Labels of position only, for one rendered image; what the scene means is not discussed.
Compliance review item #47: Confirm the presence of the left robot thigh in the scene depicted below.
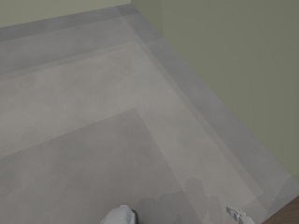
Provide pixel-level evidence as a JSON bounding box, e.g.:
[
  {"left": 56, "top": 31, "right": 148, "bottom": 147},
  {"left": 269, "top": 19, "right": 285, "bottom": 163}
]
[{"left": 100, "top": 207, "right": 135, "bottom": 224}]

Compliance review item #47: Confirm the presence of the robot right hand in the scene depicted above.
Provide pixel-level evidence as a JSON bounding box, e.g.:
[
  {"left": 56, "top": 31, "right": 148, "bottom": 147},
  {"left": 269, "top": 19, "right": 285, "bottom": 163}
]
[{"left": 226, "top": 206, "right": 255, "bottom": 224}]

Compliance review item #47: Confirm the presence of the cupboard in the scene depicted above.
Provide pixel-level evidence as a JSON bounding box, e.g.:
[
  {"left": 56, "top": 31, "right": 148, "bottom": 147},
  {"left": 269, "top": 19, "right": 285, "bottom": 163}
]
[{"left": 262, "top": 195, "right": 299, "bottom": 224}]

